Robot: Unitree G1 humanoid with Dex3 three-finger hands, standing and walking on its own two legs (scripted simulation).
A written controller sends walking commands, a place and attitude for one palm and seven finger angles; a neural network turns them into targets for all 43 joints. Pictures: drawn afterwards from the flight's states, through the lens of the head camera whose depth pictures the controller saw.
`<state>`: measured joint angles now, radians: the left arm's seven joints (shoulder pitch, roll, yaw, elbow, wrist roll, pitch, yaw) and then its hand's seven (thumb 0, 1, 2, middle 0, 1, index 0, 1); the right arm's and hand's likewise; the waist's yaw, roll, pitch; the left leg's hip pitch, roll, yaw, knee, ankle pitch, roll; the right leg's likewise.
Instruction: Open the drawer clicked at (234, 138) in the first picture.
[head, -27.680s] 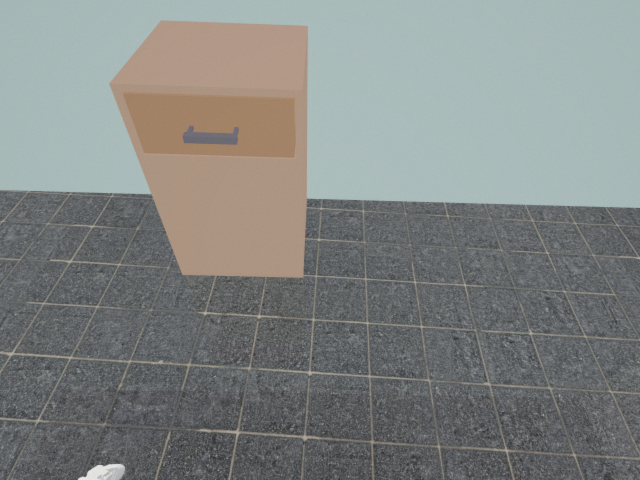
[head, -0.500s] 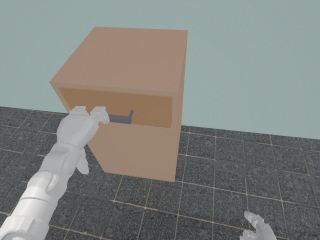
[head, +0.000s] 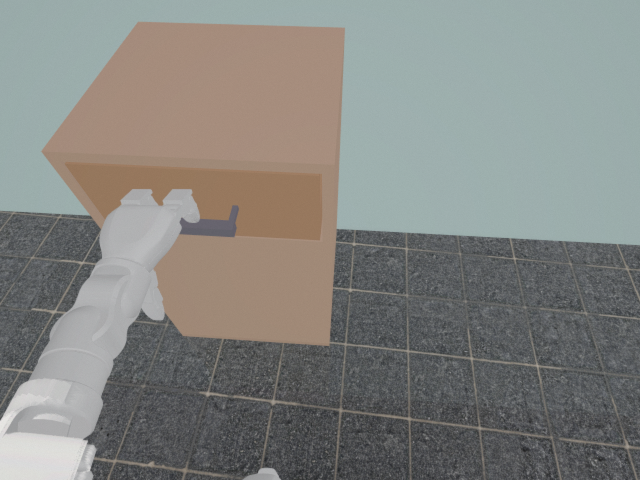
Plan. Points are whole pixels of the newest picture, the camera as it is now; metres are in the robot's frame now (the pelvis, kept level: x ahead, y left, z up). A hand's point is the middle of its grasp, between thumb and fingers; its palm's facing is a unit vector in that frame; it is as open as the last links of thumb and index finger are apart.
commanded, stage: move the hooked fingers above the handle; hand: left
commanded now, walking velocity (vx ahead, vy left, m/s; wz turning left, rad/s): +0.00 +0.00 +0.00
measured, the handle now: (199, 218) +0.54 +0.25 -0.07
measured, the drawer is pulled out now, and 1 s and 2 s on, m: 0.00 0.00 0.00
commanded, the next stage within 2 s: lower the fingers behind the handle in 1.36 s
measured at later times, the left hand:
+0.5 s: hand (175, 237) +0.45 +0.24 -0.01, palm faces -0.05 -0.02 -1.00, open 13.8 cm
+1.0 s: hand (175, 231) +0.48 +0.26 -0.03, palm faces -0.10 -0.02 -0.99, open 13.8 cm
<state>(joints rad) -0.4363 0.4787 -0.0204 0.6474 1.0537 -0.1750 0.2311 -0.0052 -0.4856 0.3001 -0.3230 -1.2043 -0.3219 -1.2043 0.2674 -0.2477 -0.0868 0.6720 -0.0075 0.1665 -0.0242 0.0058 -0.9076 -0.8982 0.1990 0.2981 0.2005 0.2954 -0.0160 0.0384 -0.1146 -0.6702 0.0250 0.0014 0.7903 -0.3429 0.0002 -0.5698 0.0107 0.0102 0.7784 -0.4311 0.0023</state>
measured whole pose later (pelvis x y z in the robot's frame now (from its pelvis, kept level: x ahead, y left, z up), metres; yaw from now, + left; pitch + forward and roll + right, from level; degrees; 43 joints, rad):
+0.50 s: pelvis -0.02 +0.02 -0.03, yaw -1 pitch +20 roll -3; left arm -0.75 0.53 -0.01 1.02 1.13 -0.17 0.32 0.00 -0.49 0.30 -0.32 -1.20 -0.32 -1.20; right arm 0.34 -0.25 -0.08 0.70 -0.03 0.16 -0.02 0.00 -0.91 -0.90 0.20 0.30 0.20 0.30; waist -0.11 0.04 -0.16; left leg -0.93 0.03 -0.01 0.95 -0.37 0.02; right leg -0.81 0.02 0.01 0.91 -0.45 0.02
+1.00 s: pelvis -0.02 +0.02 -0.04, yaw -2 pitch +24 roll -4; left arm -0.82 0.61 0.04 1.07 1.13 -0.17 0.28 0.00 -0.48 0.30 -0.32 -1.20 -0.32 -1.20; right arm 0.39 -0.24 -0.05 0.71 -0.04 0.16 -0.04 0.00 -0.91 -0.90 0.20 0.30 0.20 0.30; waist -0.15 0.05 -0.16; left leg -1.04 0.05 0.00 1.02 -0.40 0.02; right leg -0.92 0.04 0.01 0.96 -0.46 0.03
